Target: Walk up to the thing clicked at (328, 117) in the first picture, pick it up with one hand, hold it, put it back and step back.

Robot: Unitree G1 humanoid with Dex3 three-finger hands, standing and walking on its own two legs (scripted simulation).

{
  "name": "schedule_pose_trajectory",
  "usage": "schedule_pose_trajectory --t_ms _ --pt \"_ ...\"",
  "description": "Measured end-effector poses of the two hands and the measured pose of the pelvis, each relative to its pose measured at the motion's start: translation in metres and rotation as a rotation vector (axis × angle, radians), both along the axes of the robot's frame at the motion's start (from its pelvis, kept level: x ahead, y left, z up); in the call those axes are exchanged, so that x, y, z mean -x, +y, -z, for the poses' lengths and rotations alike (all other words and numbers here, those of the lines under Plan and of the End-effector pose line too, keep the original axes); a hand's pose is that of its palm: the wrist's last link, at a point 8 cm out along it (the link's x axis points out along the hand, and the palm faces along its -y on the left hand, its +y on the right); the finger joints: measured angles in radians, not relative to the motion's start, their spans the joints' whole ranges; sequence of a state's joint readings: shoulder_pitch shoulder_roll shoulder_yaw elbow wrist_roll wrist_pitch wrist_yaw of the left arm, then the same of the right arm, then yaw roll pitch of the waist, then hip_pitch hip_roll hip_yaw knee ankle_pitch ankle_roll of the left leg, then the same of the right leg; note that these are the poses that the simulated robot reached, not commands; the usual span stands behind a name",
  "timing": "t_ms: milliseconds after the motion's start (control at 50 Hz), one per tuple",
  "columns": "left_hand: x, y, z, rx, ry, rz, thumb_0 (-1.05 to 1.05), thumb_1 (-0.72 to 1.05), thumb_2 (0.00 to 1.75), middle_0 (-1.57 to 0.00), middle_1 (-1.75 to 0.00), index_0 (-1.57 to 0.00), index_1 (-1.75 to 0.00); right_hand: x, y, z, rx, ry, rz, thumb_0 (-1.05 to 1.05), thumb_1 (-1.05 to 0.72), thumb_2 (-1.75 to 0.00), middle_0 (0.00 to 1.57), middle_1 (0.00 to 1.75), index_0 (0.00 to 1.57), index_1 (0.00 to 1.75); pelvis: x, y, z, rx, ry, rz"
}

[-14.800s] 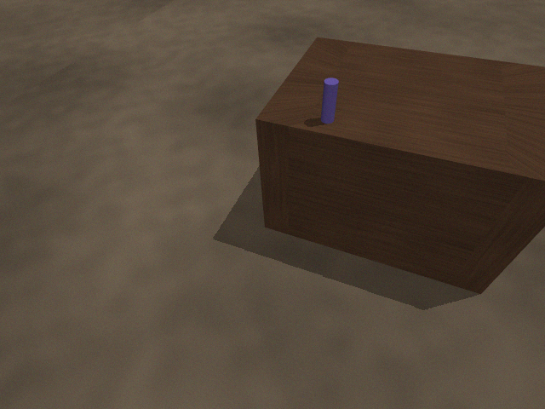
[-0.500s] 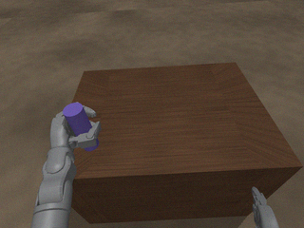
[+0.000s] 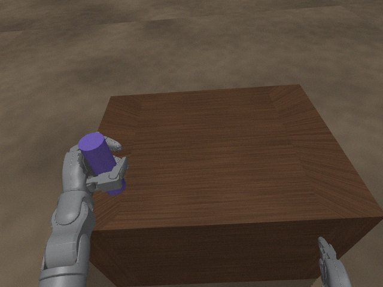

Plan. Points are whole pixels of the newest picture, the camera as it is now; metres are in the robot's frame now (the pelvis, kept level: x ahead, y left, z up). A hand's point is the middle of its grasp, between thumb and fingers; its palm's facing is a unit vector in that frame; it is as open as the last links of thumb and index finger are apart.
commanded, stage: hold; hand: left
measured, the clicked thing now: (104, 166) +0.32 +0.18 +0.14
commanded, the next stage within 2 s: none
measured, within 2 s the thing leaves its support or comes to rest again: neither
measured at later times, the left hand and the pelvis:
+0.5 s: hand (114, 166) +0.33 +0.16 +0.13, palm faces +0.13 -0.99 -0.02, open 5.8 cm; pelvis +0.01 +0.00 +0.00, yaw +0 degrees
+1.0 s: hand (117, 164) +0.33 +0.16 +0.13, palm faces +0.13 -0.99 -0.02, open 5.8 cm; pelvis +0.01 +0.00 +0.01, yaw +0 degrees
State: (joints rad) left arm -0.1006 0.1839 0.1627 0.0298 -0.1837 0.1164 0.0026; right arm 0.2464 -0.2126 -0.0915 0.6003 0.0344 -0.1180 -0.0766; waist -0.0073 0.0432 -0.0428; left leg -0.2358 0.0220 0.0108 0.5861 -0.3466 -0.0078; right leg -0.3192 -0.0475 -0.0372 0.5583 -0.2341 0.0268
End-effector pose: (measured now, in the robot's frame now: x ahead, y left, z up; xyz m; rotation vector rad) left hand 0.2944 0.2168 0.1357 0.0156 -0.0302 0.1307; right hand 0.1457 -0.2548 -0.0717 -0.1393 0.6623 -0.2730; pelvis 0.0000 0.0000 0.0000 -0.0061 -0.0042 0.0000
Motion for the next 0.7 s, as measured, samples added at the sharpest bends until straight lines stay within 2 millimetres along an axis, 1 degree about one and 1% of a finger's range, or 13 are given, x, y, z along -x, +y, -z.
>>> schedule_pose_trajectory --t_ms 320,560,700 --pt "0.000 -0.001 0.010 0.003 0.032 0.001 0.02 0.06 1.19 -0.99 -1.18 -0.99 -1.16 -0.005 -0.002 0.000 0.003 0.017 -0.004 -0.01 0.53 -0.05 0.06 0.05 0.06 0.05 -0.004 0.000 -0.003 0.002 0.001 -0.003" --pt "-0.003 -0.004 0.005 -0.009 0.007 0.009 0.02 0.06 1.19 -0.99 -1.18 -0.99 -1.16 -0.008 -0.004 0.003 0.000 0.035 0.000 -0.01 0.53 -0.05 0.06 0.05 0.06 0.05 -0.008 0.000 -0.004 0.002 0.002 -0.001" --pt "-0.005 -0.006 0.005 -0.008 0.019 0.009 0.02 0.06 1.19 -0.99 -1.18 -0.99 -1.16 -0.012 -0.003 0.004 -0.010 0.038 -0.001 -0.01 0.53 -0.05 0.06 0.05 0.06 0.05 -0.010 -0.002 -0.005 0.002 -0.001 -0.002"
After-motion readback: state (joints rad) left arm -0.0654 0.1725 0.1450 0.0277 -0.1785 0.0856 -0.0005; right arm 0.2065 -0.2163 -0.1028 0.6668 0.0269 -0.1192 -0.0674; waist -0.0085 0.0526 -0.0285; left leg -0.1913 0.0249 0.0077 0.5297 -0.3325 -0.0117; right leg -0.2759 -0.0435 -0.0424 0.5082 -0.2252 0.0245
